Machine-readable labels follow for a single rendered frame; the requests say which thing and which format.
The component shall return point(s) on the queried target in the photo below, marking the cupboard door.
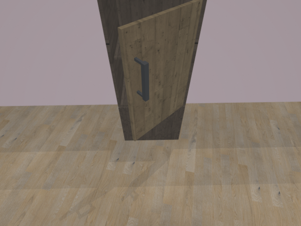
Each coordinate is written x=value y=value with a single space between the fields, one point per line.
x=166 y=41

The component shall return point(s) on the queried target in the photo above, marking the handle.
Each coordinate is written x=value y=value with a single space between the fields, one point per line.
x=145 y=79

